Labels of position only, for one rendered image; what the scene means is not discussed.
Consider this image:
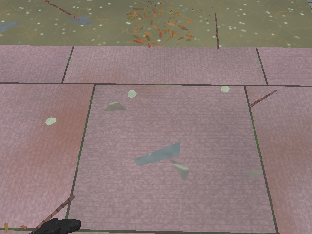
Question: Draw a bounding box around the robot left hand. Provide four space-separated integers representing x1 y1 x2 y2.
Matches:
30 217 82 234

